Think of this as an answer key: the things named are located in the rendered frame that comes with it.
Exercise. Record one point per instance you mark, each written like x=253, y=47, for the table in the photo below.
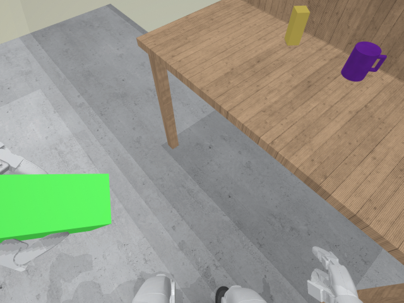
x=344, y=139

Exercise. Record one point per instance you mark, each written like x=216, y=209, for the robot thigh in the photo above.
x=157, y=289
x=242, y=295

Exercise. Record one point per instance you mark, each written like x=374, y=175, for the left robot thigh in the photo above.
x=157, y=289

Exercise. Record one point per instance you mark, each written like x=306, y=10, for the robot right hand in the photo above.
x=326, y=287

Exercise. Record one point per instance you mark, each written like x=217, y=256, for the right robot thigh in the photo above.
x=242, y=295

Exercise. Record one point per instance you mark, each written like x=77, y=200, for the robot left hand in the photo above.
x=16, y=254

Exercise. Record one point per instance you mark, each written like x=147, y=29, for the sponge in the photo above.
x=33, y=206

